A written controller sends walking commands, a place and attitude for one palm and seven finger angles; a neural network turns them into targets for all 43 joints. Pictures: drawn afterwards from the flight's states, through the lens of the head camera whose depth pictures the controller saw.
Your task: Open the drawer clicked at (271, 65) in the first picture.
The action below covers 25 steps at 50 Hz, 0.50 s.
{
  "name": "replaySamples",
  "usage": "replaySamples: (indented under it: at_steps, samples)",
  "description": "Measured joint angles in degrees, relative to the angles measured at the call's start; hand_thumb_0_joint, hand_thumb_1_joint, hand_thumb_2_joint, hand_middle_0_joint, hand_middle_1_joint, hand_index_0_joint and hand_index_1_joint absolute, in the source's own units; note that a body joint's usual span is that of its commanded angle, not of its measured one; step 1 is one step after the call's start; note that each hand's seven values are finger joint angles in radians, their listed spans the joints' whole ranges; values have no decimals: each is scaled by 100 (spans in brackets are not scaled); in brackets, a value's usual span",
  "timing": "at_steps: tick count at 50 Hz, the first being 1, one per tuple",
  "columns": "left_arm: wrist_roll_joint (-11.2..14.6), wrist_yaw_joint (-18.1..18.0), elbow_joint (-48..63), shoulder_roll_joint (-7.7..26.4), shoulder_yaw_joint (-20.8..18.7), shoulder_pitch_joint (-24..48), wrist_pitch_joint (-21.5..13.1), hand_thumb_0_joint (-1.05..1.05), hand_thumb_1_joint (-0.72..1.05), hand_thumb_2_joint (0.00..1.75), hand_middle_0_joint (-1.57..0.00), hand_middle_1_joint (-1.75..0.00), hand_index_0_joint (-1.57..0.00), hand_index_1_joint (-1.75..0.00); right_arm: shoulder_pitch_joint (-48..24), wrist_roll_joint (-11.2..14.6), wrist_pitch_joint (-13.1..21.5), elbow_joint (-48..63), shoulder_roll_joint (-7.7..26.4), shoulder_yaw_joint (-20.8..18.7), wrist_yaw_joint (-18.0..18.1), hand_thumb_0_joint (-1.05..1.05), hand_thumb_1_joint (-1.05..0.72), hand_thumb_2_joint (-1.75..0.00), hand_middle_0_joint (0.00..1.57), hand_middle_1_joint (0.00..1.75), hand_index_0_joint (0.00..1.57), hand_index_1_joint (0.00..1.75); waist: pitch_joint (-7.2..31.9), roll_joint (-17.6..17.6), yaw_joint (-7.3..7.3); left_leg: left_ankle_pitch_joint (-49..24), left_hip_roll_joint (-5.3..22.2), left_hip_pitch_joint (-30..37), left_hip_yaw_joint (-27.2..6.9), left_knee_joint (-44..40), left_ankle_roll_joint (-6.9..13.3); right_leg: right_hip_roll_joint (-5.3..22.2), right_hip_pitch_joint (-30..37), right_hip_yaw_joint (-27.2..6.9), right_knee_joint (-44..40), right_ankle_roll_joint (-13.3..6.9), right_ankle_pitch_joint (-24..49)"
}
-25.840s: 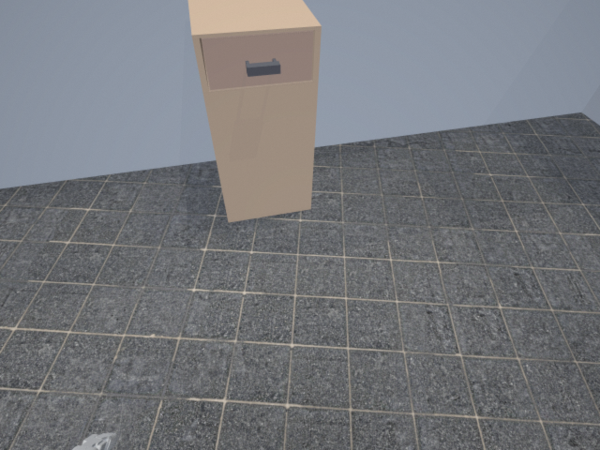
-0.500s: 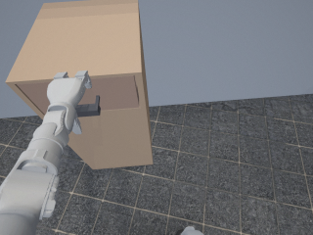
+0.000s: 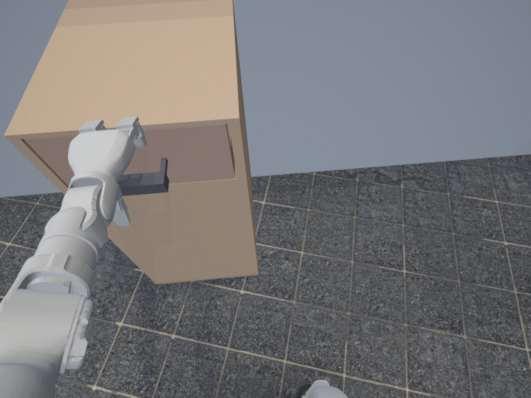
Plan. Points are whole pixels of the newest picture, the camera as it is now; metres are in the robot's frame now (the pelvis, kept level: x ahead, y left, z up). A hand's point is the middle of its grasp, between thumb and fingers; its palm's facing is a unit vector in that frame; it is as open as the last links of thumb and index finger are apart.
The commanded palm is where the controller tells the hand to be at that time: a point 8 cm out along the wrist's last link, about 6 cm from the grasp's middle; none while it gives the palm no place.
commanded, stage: re-aim the fingers above the handle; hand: left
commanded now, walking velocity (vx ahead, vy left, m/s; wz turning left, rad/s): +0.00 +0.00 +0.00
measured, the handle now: (140, 174) +0.51 +0.23 -0.02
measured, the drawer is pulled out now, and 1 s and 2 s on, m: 0.00 0.00 0.00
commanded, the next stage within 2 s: lower the fingers behind the handle in 0.50 s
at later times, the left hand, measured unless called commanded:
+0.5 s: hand (116, 173) +0.46 +0.24 +0.04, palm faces -0.02 -0.01 -1.00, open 13.6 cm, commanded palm +0.45 +0.24 +0.09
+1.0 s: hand (117, 174) +0.46 +0.24 +0.04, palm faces -0.01 +0.01 -1.00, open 13.7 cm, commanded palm +0.45 +0.24 +0.06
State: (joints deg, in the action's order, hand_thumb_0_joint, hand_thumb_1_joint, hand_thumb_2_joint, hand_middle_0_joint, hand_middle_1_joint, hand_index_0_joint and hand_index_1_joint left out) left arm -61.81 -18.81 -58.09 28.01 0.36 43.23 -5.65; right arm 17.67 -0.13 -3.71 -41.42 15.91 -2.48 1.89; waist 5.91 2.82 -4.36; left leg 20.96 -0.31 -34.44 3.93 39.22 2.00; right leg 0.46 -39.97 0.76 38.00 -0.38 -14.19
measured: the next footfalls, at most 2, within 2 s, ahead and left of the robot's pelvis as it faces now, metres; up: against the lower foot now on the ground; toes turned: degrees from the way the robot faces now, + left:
none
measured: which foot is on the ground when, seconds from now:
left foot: down 0.00-1.00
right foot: down 0.00-1.00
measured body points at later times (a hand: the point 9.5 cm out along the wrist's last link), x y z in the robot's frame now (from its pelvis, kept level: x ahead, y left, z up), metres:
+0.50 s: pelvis +0.01 +0.00 +0.00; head +0.10 -0.02 +0.44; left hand +0.46 +0.24 +0.09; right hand +0.06 -0.27 -0.14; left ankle -0.03 +0.10 -0.72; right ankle +0.03 -0.12 -0.72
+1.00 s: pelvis -0.01 -0.01 -0.01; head +0.08 -0.01 +0.43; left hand +0.46 +0.23 +0.09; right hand +0.03 -0.28 -0.14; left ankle -0.03 +0.10 -0.72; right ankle +0.03 -0.12 -0.72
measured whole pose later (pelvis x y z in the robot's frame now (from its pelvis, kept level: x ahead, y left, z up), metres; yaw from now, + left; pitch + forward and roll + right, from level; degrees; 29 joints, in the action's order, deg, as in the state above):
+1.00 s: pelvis -0.01 -0.01 -0.01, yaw +2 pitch +18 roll +0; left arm -62.2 -20.6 -63.5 28.1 3.6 49.3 -4.2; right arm 19.0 -0.1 -2.5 -41.1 16.1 -1.8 1.9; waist 7.0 2.1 -4.7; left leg 21.5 -0.5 -40.0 2.1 43.6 1.7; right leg 0.9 -44.4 2.5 41.4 -0.8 -14.9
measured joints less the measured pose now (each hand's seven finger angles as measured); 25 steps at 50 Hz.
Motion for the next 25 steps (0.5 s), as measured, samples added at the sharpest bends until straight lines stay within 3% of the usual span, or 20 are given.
replaySamples:
  at_steps: [11, 25]
  samples:
    - [9, 25, 106, 13, -19, -108, -118, 0, -48, 30, -34, -122, -35, -123, 23, -14, -27, -43, 1, -16, -15, 1, -91, -90, 20, 30, 21, 30, 35, 1, 38, 41, 9, 26, -38, -1, -5, -8, 44, 34, -17, -4, -44]
    - [5, -64, 90, -88, 115, -73, -25, 0, -48, 30, -34, -122, -35, -124, -30, -6, -19, -14, -28, -34, -31, 1, -91, -90, 20, 30, 21, 30, 39, 17, 90, 61, -11, 48, -90, 1, -5, 14, 89, 80, -19, 0, -82]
